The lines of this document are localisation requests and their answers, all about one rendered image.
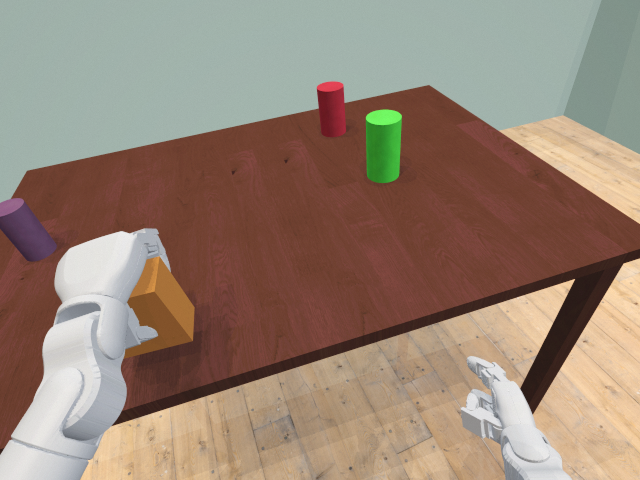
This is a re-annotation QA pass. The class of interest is sponge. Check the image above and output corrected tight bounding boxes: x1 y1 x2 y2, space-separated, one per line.
123 256 195 359

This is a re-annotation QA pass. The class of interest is right robot hand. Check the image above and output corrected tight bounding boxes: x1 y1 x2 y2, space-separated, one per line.
461 356 536 445

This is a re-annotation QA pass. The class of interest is robot right forearm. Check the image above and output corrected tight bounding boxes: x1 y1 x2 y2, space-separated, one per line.
500 424 572 480

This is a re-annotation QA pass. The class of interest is table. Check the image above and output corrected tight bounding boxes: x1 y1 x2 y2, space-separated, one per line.
0 85 640 454

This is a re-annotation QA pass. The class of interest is robot left forearm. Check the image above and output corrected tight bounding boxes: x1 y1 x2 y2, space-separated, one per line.
0 294 129 480

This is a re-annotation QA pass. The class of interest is left robot hand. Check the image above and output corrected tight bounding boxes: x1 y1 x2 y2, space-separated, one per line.
54 228 171 349

